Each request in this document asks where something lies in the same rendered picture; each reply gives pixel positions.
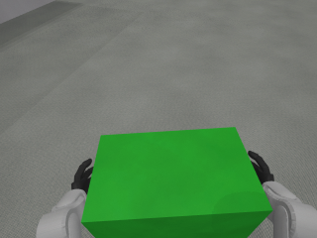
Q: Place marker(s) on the right robot forearm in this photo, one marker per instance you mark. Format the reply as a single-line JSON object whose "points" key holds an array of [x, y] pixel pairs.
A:
{"points": [[290, 217]]}

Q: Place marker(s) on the left robot forearm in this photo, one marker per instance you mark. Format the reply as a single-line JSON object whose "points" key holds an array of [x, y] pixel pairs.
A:
{"points": [[64, 220]]}

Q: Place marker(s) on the left robot hand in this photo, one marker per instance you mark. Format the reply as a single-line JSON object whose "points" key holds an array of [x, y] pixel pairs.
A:
{"points": [[81, 178]]}

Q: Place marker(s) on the carton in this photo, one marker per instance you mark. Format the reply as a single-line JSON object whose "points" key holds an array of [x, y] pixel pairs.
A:
{"points": [[197, 183]]}

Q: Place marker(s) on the right robot hand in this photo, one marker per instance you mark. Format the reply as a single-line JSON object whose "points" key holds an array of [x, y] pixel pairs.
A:
{"points": [[262, 169]]}

